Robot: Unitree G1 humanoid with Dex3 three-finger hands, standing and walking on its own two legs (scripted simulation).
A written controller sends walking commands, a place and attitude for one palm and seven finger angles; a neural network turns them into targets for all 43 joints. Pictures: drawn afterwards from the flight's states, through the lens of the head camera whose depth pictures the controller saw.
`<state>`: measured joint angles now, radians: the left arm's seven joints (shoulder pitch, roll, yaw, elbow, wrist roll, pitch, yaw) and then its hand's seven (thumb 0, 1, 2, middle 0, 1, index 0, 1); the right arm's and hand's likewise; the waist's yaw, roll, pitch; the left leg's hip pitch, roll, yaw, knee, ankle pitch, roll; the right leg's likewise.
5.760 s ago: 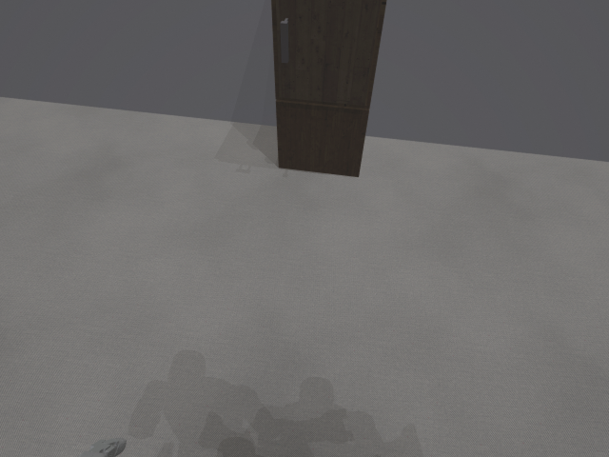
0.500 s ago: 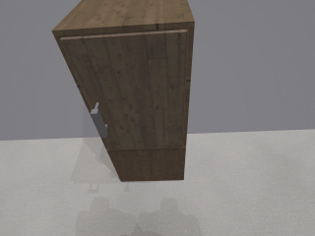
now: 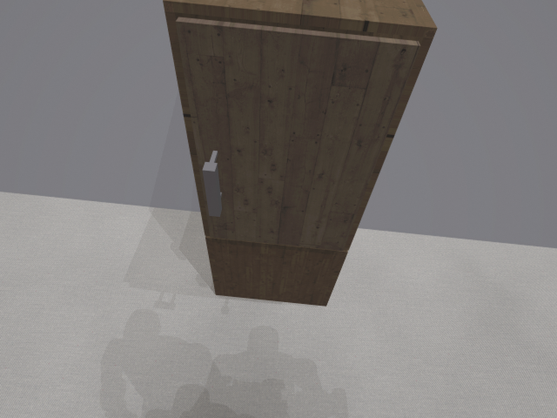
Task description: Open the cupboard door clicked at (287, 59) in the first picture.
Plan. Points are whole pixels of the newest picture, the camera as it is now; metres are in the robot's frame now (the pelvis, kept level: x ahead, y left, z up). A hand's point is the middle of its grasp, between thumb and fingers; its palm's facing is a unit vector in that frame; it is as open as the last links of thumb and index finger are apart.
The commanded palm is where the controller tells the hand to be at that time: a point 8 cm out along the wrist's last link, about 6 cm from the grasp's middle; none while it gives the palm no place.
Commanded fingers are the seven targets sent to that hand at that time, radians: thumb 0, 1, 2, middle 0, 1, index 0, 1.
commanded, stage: come to a stop and stand still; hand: left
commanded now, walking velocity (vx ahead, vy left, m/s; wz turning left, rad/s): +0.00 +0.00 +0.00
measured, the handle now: (215, 183) +0.59 +0.21 -0.08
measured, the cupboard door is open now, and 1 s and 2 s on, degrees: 0 0 0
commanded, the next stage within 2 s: look again from close up in 0.30 s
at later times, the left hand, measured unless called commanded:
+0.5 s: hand out of the picture +0.01 +0.20 -0.17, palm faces -0.02 -0.98 -0.20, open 7.3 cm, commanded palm none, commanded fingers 0.00 0.90 0.90 -0.20 -0.30 -0.20 -0.30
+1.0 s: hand out of the picture +0.00 +0.19 -0.17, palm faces +0.00 -0.98 -0.19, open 7.3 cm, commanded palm none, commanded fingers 0.00 0.90 0.90 -0.20 -0.30 -0.20 -0.30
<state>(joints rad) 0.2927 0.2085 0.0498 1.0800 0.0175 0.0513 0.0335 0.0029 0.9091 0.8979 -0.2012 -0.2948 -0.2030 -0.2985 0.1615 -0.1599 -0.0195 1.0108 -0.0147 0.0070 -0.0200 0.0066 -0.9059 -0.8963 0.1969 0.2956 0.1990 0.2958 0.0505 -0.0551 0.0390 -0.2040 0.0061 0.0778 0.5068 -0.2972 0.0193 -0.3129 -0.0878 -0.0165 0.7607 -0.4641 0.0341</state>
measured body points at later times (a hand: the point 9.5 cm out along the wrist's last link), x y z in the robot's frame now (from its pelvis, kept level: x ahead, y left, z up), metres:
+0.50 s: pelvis -0.01 +0.02 +0.00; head +0.01 +0.03 +0.45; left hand +0.02 +0.25 -0.16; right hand -0.02 -0.21 -0.15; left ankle -0.01 +0.11 -0.74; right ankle -0.01 -0.11 -0.74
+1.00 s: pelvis +0.00 +0.02 +0.00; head +0.01 +0.01 +0.45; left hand +0.00 +0.24 -0.15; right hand +0.00 -0.20 -0.16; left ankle -0.01 +0.11 -0.74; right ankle -0.01 -0.11 -0.74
